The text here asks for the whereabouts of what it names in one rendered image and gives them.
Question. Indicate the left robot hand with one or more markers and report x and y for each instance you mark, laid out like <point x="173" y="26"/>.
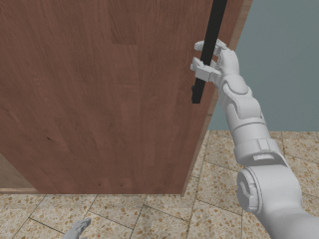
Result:
<point x="77" y="229"/>

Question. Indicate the right robot hand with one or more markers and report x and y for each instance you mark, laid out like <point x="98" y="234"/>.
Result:
<point x="227" y="64"/>

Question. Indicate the handle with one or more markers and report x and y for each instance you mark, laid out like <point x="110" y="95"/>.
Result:
<point x="212" y="31"/>

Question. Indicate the wardrobe door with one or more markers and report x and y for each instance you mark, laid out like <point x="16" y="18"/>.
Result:
<point x="95" y="95"/>
<point x="10" y="177"/>

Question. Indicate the robot right upper arm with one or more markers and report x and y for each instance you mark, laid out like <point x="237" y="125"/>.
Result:
<point x="272" y="194"/>

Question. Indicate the robot right forearm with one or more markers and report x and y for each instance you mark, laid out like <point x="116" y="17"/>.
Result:
<point x="252" y="140"/>

